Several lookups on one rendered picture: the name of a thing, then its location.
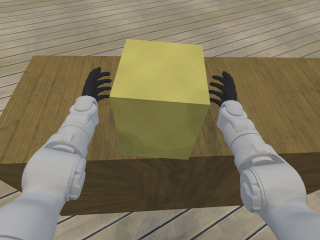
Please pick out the left robot forearm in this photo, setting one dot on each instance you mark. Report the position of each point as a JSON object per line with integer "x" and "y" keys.
{"x": 75, "y": 133}

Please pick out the robot right upper arm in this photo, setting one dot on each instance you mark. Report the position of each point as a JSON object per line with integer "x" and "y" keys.
{"x": 276, "y": 193}

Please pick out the robot right hand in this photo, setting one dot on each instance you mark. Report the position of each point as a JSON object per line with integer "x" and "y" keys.
{"x": 228, "y": 89}

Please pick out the carton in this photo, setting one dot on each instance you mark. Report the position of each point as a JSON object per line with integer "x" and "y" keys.
{"x": 159, "y": 98}

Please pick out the robot left hand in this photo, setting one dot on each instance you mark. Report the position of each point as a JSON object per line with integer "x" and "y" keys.
{"x": 92, "y": 82}

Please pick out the robot left upper arm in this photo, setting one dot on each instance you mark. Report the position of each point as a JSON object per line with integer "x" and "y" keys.
{"x": 53, "y": 178}

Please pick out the pedestal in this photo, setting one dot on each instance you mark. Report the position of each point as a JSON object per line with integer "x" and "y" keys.
{"x": 280, "y": 95}

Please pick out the right robot forearm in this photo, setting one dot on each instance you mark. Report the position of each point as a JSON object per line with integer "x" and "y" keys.
{"x": 244, "y": 141}

